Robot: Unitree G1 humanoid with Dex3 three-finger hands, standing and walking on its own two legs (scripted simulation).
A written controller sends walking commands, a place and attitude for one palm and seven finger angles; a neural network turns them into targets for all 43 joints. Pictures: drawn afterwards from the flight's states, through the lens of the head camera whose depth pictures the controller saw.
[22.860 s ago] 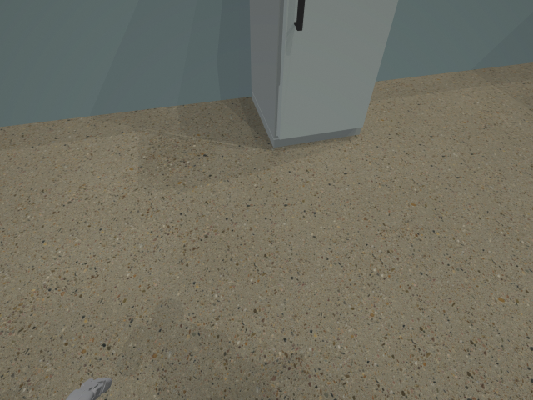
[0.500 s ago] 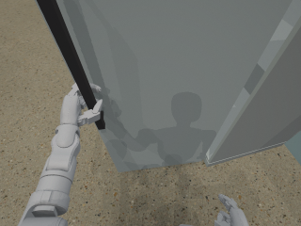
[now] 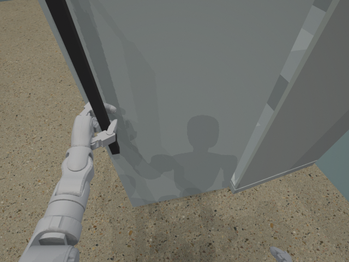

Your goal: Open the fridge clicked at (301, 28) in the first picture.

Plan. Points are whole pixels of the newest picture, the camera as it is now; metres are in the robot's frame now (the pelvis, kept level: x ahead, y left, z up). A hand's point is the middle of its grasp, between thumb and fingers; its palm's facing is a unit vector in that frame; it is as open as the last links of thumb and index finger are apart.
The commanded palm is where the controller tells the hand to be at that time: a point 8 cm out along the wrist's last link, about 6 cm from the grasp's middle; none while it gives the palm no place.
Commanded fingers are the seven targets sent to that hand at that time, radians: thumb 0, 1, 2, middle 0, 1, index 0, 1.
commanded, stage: loosen the grip on the handle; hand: left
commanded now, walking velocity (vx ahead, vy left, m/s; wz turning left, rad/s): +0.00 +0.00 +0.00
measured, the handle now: (90, 79) +0.44 +0.18 +0.19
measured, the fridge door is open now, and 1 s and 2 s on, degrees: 82 80 79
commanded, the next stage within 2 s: slip the hand off the handle in 0.64 s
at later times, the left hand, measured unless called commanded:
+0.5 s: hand (105, 133) +0.41 +0.17 +0.06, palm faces +0.09 -0.98 -0.17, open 12.8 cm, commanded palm +0.38 +0.22 +0.06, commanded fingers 0.00 -0.55 0.20 -0.28 -1.18 -0.28 -1.18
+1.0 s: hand (87, 135) +0.41 +0.22 +0.04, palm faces +0.13 -0.97 -0.19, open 14.5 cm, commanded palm +0.38 +0.26 +0.05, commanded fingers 0.00 -0.55 0.20 -0.25 -1.15 -0.25 -1.15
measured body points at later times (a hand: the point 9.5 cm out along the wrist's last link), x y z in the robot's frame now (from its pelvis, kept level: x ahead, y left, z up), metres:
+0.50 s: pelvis -0.02 +0.00 -0.01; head +0.03 +0.00 +0.43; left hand +0.40 +0.23 +0.07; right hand +0.09 -0.27 -0.12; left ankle +0.00 +0.12 -0.73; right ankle +0.04 -0.12 -0.73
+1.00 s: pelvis +0.01 +0.01 -0.02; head +0.06 +0.02 +0.43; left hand +0.40 +0.28 +0.05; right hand +0.12 -0.24 -0.13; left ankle +0.00 +0.12 -0.73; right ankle +0.04 -0.12 -0.73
